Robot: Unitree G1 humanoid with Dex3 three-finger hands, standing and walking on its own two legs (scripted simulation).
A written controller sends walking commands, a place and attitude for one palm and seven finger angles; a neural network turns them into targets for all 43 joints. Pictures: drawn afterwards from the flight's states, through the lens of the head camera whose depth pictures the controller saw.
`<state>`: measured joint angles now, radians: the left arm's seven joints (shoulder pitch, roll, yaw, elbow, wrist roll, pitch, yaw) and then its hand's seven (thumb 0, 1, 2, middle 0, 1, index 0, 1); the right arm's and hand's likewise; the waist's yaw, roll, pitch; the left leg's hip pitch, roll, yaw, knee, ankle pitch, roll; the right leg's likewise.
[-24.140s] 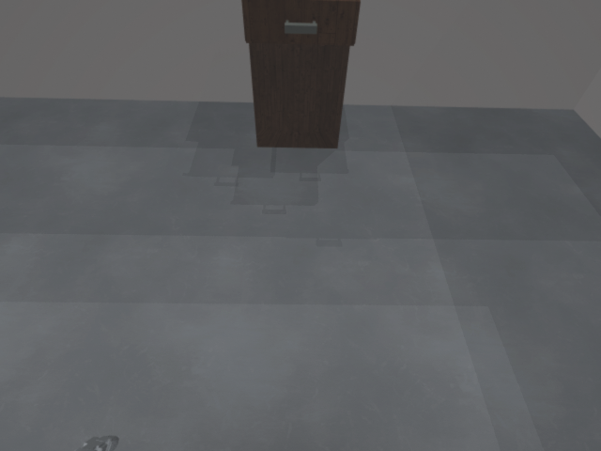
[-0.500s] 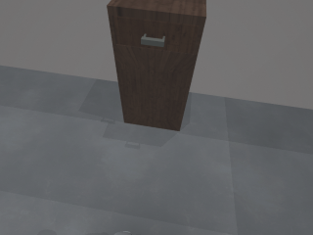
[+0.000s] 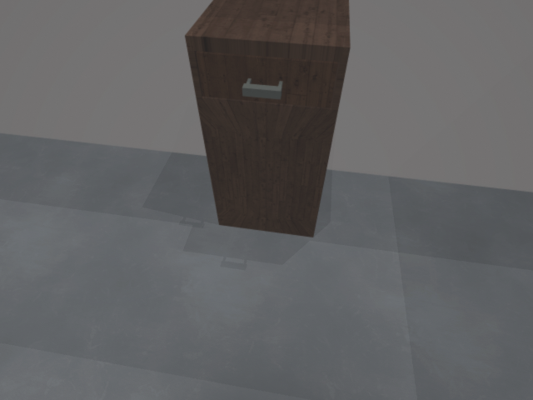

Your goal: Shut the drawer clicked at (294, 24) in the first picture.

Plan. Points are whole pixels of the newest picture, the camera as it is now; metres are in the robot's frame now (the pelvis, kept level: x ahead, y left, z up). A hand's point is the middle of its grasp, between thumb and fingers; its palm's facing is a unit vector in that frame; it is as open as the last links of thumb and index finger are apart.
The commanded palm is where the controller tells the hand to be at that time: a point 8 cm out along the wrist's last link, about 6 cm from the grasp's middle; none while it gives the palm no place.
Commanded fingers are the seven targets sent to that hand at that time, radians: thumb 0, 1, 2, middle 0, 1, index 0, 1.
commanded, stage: let the arm hang, fingers relaxed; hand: left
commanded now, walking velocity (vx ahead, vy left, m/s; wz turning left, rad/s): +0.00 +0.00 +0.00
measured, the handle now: (263, 87) +0.92 +0.06 -0.01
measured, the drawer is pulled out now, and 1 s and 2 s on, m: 0.00 0.00 0.00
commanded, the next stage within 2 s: look to check the result in 0.22 s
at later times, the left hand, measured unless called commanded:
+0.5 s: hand out of the picture +0.02 +0.17 -0.17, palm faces +0.03 -0.98 -0.19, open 7.4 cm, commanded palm none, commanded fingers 0.00 0.90 0.90 -0.20 -0.30 -0.20 -0.30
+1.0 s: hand out of the picture +0.04 +0.19 -0.17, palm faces +0.02 -0.98 -0.22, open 7.4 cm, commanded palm none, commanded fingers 0.00 0.90 0.90 -0.20 -0.30 -0.20 -0.30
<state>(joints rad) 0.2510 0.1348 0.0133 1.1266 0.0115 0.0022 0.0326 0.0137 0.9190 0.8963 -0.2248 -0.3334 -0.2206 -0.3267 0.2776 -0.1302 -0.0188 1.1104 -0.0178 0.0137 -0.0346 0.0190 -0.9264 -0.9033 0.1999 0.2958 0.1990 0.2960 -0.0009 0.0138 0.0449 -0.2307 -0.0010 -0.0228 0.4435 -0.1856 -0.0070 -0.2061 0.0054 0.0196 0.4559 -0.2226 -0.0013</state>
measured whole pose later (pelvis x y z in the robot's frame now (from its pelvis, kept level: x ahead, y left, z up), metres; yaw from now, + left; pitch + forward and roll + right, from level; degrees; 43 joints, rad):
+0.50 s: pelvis +0.01 +0.00 +0.00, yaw +0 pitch -2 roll +0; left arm 0.24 0.15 0.02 1.14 0.01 -0.01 0.03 0.01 0.90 0.90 -0.20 -0.30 -0.20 -0.30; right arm 0.27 -0.13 -0.02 1.13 -0.01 0.01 -0.03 0.00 -0.90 -0.90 0.20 0.30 0.20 0.30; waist -0.01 0.01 0.06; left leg -0.20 0.01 -0.02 0.43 -0.20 -0.01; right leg -0.18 0.01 0.03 0.43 -0.23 0.00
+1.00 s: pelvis +0.02 +0.00 +0.00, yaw -1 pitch -2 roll +0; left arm 0.21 0.18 0.02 1.13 0.01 -0.01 0.02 0.01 0.90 0.90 -0.20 -0.30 -0.20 -0.30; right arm 0.23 -0.17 -0.02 1.13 -0.01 0.00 -0.03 0.00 -0.90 -0.90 0.20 0.30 0.20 0.30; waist 0.00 0.01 0.06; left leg -0.18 0.01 -0.01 0.41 -0.20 -0.01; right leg -0.16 0.01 0.03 0.41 -0.23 0.00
